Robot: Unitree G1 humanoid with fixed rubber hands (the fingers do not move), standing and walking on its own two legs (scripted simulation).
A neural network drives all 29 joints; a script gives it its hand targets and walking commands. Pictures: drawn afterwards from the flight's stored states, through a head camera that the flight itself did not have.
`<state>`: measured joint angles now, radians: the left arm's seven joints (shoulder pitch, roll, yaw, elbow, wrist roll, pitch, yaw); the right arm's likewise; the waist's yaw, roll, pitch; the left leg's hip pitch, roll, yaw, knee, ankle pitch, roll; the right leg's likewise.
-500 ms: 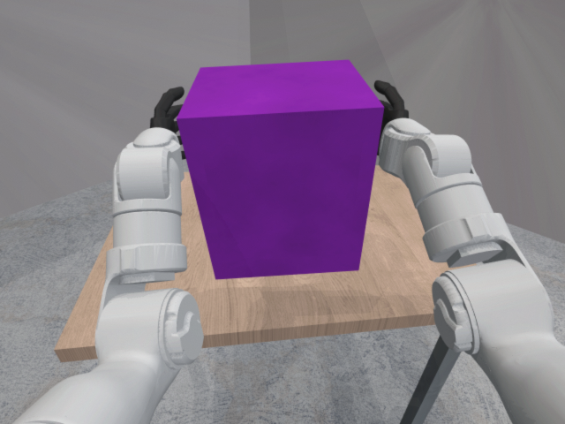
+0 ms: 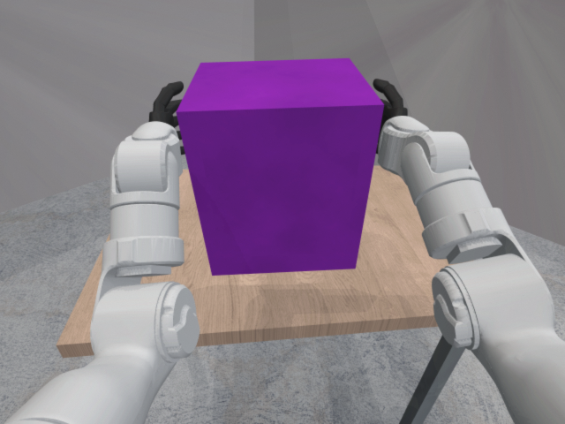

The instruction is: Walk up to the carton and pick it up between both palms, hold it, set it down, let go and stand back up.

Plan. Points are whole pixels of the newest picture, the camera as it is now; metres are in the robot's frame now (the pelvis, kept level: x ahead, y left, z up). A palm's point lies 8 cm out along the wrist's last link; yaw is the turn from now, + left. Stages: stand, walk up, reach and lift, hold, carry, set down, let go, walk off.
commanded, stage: hold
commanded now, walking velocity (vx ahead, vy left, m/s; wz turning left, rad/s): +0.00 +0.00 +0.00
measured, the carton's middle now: (279, 168) +0.37 +0.01 +0.26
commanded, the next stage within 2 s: set down in 1.26 s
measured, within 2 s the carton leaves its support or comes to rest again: neither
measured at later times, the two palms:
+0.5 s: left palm (173, 139) +0.37 +0.15 +0.30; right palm (400, 137) +0.36 -0.15 +0.31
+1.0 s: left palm (177, 144) +0.37 +0.15 +0.30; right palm (401, 138) +0.36 -0.15 +0.31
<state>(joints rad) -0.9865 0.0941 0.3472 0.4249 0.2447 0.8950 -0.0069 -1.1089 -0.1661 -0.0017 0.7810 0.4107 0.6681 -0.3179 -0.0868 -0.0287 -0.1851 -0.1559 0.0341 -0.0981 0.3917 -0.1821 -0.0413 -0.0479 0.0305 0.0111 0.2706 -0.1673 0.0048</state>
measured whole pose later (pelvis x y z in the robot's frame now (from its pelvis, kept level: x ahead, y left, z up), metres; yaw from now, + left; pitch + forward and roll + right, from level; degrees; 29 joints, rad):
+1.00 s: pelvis +0.00 +0.00 +0.00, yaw -1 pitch -3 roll -2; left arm -0.95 0.06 0.34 0.42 0.24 0.88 0.03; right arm -1.12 -0.20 0.04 0.83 0.45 0.67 -0.30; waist -0.08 0.00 -0.19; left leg -0.17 0.04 -0.09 0.40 -0.19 -0.04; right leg -0.06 0.04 0.03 0.28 -0.17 0.01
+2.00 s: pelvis +0.00 +0.00 +0.00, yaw +1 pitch -9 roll -2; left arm -0.91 0.05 0.35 0.43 0.32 0.58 -0.01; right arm -0.91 -0.05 -0.11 0.79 0.21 0.25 -0.22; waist -0.10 -0.07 0.02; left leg -0.04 0.02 -0.11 0.39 -0.19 -0.03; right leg 0.08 0.02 0.00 0.25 -0.18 0.01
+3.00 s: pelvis +0.01 +0.00 +0.00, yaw +0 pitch -5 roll -1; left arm -0.87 0.02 0.39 0.68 0.32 0.37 0.01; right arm -0.87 0.02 -0.31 0.93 -0.03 0.10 -0.16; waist -0.04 -0.07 0.00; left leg -0.08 0.02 -0.06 0.33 -0.17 -0.03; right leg 0.00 0.00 0.00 0.25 -0.17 0.01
